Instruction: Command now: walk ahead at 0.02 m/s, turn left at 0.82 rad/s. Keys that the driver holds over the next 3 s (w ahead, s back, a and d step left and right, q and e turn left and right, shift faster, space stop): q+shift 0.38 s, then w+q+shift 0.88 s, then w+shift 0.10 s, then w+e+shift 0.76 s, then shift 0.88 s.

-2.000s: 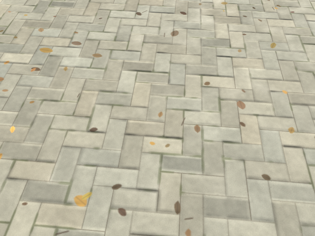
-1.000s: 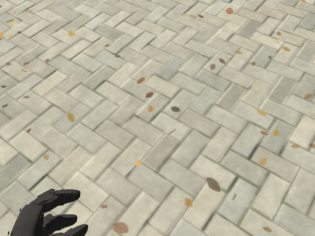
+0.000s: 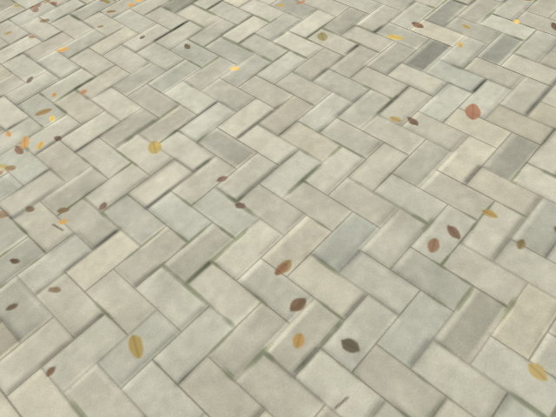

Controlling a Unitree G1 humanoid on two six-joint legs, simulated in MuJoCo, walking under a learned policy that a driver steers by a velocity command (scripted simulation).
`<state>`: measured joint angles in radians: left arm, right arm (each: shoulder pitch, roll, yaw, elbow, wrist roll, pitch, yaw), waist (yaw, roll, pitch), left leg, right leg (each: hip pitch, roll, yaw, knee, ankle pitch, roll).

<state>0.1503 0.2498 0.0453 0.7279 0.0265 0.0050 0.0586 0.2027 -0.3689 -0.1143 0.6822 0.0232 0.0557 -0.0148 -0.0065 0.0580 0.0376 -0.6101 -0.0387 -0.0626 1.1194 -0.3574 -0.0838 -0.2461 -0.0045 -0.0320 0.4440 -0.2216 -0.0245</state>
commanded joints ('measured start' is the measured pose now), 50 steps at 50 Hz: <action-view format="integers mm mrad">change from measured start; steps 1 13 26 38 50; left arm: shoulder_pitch -47 -32 -121 246 207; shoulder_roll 130 221 153 312 129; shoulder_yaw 28 91 69 108 30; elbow -83 -73 -124 -70 3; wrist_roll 1 -57 -37 -3 8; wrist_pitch -6 -12 -95 -139 -119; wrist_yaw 14 -50 -66 -78 -40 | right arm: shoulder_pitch -37 -64 4 25 -107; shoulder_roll -18 -24 -137 58 15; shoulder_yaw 5 -4 -19 65 47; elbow -95 -174 -140 -264 -208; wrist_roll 10 8 5 40 22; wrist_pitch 3 43 -71 -99 -73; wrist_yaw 10 56 -11 9 49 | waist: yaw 22 4 -17 88 64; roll -171 -212 87 -342 -147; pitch -52 -113 -89 -165 122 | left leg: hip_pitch -138 246 438 -354 -367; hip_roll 79 82 204 -22 153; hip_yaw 43 175 -391 -163 13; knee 45 -533 -905 14 133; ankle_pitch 57 71 -214 -207 351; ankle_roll -52 77 320 135 76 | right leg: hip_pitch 170 190 -379 497 199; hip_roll -233 -345 20 -418 -211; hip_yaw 109 -109 122 835 -30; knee -135 42 336 -219 -310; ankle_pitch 325 459 -23 -663 34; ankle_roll -176 -98 75 -123 -47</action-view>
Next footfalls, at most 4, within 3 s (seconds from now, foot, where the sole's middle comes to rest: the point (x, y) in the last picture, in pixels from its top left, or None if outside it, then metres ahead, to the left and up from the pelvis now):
0.30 left None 0.02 0.16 -0.78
0.72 right None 0.24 0.01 -0.78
1.22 left None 0.28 0.48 -0.78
1.68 right None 0.57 0.91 -0.78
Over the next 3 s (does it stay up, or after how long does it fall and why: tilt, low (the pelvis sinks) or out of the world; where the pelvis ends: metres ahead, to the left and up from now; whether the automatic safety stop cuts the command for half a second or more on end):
stays up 0.80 1.37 -0.01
